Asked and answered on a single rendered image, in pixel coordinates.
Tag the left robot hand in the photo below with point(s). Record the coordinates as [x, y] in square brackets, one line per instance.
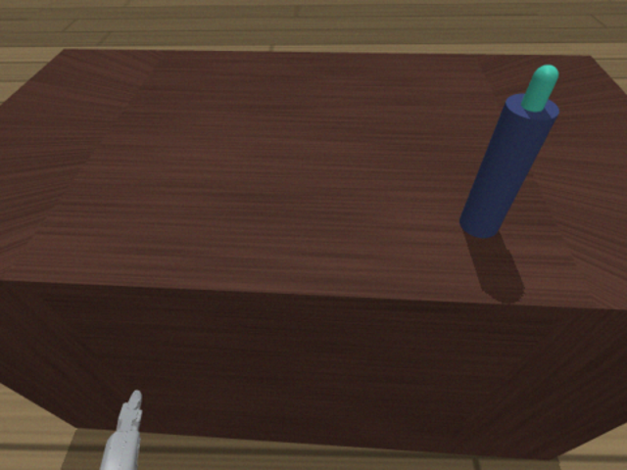
[122, 447]

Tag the bottle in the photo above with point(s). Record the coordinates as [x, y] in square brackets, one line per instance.
[522, 128]

